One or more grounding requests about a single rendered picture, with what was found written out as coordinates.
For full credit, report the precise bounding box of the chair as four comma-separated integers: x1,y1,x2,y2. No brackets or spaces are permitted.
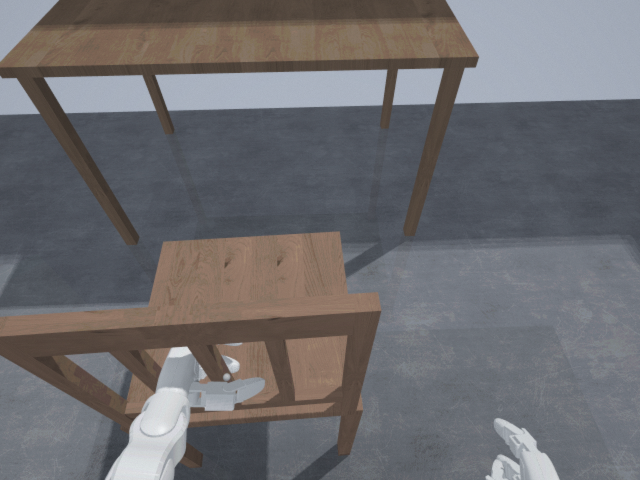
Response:
0,231,381,468

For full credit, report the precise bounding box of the table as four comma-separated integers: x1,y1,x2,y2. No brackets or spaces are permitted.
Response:
0,0,479,245

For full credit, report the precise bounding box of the right robot hand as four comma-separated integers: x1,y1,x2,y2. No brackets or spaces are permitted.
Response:
486,418,560,480

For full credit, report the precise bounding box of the left robot forearm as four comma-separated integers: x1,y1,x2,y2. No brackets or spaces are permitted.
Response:
105,392,190,480

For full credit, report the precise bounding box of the left robot hand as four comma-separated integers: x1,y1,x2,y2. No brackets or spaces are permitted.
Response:
155,343,265,411

